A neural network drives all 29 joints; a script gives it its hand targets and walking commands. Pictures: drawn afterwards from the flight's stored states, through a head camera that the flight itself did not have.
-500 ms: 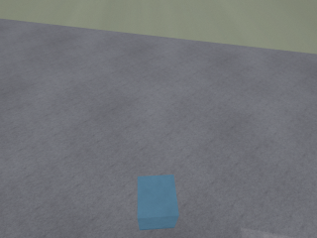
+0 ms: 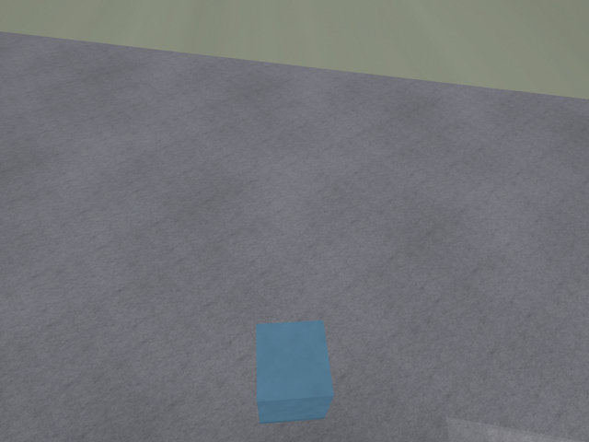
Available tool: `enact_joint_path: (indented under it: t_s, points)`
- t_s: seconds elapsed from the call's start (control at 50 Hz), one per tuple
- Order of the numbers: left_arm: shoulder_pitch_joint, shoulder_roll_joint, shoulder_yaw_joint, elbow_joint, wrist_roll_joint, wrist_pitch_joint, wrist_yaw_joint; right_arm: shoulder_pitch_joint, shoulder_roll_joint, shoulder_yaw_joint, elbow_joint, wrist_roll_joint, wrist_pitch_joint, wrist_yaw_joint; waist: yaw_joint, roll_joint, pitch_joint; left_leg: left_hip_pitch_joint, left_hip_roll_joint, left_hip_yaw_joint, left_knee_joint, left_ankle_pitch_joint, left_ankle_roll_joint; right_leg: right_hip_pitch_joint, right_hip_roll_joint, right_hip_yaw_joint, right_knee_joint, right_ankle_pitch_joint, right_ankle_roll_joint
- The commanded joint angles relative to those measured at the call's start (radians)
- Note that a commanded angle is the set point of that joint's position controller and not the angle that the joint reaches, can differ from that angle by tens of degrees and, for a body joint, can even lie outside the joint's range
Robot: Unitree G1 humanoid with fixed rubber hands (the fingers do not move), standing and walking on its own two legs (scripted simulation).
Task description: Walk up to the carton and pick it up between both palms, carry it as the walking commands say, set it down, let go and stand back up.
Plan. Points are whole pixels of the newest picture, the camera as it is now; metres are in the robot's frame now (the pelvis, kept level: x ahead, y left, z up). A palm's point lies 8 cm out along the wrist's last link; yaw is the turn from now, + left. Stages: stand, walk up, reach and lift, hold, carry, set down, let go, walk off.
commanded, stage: reach and lift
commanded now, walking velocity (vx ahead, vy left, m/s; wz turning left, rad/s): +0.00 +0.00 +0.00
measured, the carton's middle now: (291, 372) +0.42 -0.02 -0.65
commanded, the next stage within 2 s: none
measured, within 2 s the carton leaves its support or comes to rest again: neither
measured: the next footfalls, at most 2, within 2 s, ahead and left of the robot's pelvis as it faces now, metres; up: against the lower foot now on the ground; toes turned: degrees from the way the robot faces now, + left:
none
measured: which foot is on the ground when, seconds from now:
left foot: down 0.00-1.00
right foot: down 0.00-1.00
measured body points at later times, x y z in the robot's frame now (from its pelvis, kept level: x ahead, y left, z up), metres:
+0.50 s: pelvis -0.01 -0.02 -0.05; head +0.10 -0.01 +0.39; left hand +0.17 +0.24 -0.17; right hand +0.19 -0.25 -0.17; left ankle -0.01 +0.12 -0.74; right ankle +0.02 -0.14 -0.74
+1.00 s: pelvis -0.08 -0.02 -0.10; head +0.11 -0.02 +0.31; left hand +0.29 +0.21 -0.19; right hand +0.31 -0.23 -0.19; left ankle -0.01 +0.12 -0.74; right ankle +0.02 -0.14 -0.74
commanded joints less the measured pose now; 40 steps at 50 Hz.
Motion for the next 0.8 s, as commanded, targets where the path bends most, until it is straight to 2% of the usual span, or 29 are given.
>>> enact_joint_path:
  t_s: [0.0,0.02,0.04,0.06,0.08,0.1,0.16,0.2,0.22,0.28,0.36,0.46,0.56,0.62,0.68,0.78]
  points:
    - [-0.546,0.071,0.001,-0.544,-0.032,0.098,0.010,-0.490,-0.136,-0.006,-0.480,0.028,0.106,0.010,-0.019,0.050,-0.015,-0.323,-0.018,-0.013,0.036,-0.299,0.024,-0.144,0.066,-0.005,0.134,-0.264,-0.062]
    - [-0.416,0.098,0.035,-0.516,-0.018,0.172,-0.003,-0.414,-0.148,0.013,-0.482,0.023,0.181,0.017,0.028,0.022,0.038,-0.381,-0.024,-0.029,0.022,-0.333,0.036,-0.103,0.075,-0.024,0.147,-0.266,-0.043]
    - [-0.364,0.144,0.054,-0.517,-0.026,0.240,-0.007,-0.330,-0.182,-0.029,-0.473,0.018,0.259,0.019,0.018,0.045,0.001,-0.383,-0.034,-0.005,0.021,-0.333,0.039,-0.074,0.088,-0.041,0.168,-0.245,-0.043]
    - [-0.284,0.137,0.045,-0.474,-0.020,0.318,-0.015,-0.261,-0.179,-0.034,-0.454,0.016,0.343,0.020,0.001,0.064,0.012,-0.402,-0.019,-0.029,0.003,-0.338,0.039,-0.036,0.104,-0.036,0.181,-0.216,-0.046]
    - [-0.226,0.127,0.032,-0.450,-0.009,0.395,-0.026,-0.222,-0.156,-0.024,-0.460,0.015,0.426,0.031,0.000,0.077,0.009,-0.428,0.002,-0.058,0.006,-0.328,0.037,-0.012,0.116,-0.019,0.208,-0.172,-0.041]
    - [-0.191,0.120,0.031,-0.455,-0.002,0.457,-0.033,-0.192,-0.142,-0.031,-0.482,0.021,0.488,0.038,-0.001,0.065,-0.023,-0.430,0.005,-0.079,0.006,-0.298,0.038,-0.004,0.117,-0.008,0.213,-0.132,-0.035]
    - [-0.118,0.086,0.019,-0.495,0.014,0.557,-0.037,-0.088,-0.107,-0.038,-0.496,0.011,0.577,0.039,-0.029,0.004,-0.116,-0.323,-0.042,-0.102,0.067,0.013,0.036,-0.021,0.120,0.026,0.170,0.068,-0.034]
    - [-0.121,0.080,0.026,-0.536,0.026,0.552,-0.050,-0.065,-0.067,-0.044,-0.511,-0.002,0.568,0.030,-0.025,-0.002,-0.154,-0.256,-0.077,-0.092,0.115,0.159,0.033,-0.036,0.117,0.045,0.158,0.175,-0.032]
    - [-0.129,0.080,0.041,-0.552,0.041,0.527,-0.058,-0.074,-0.051,-0.054,-0.534,-0.019,0.546,0.027,-0.016,0.005,-0.164,-0.254,-0.084,-0.086,0.127,0.190,0.032,-0.032,0.115,0.052,0.164,0.211,-0.028]
    - [-0.188,0.075,0.091,-0.595,0.081,0.435,-0.079,-0.137,-0.025,-0.072,-0.603,-0.061,0.450,0.021,-0.011,0.004,-0.181,-0.328,-0.094,-0.078,0.198,0.215,0.024,-0.095,0.103,0.064,0.232,0.259,-0.015]
    - [-0.257,0.088,0.138,-0.666,0.073,0.330,-0.096,-0.173,-0.030,-0.093,-0.681,-0.047,0.348,0.013,-0.030,-0.006,-0.341,-0.399,-0.090,-0.086,0.331,0.282,0.004,-0.191,0.090,0.075,0.366,0.332,-0.006]
    - [-0.278,0.076,0.120,-0.664,0.032,0.327,-0.085,-0.228,-0.061,-0.090,-0.689,-0.010,0.347,0.011,-0.020,0.013,-0.426,-0.469,-0.088,-0.082,0.422,0.240,-0.010,-0.297,0.095,0.064,0.449,0.239,-0.015]
    - [-0.330,0.059,0.135,-0.641,0.018,0.348,-0.067,-0.288,-0.040,-0.077,-0.662,0.005,0.370,0.017,-0.004,-0.001,-0.404,-0.551,-0.094,-0.065,0.442,0.153,-0.008,-0.360,0.099,0.068,0.465,0.151,-0.016]
    - [-0.420,0.065,0.151,-0.641,0.019,0.351,-0.061,-0.387,-0.031,-0.080,-0.655,0.004,0.377,0.013,0.009,-0.010,-0.362,-0.611,-0.090,-0.049,0.447,0.025,-0.011,-0.405,0.095,0.074,0.466,0.034,-0.020]
    - [-0.558,0.067,0.155,-0.649,0.005,0.359,-0.055,-0.532,-0.040,-0.095,-0.656,0.008,0.387,0.003,0.008,-0.013,-0.353,-0.660,-0.083,-0.041,0.458,-0.098,-0.014,-0.442,0.093,0.072,0.475,-0.088,-0.022]
    - [-0.776,0.068,0.158,-0.623,-0.021,0.394,-0.031,-0.757,-0.076,-0.125,-0.594,0.004,0.420,-0.007,-0.003,-0.008,-0.416,-0.701,-0.081,-0.030,0.473,-0.177,-0.014,-0.474,0.100,0.061,0.503,-0.167,-0.027]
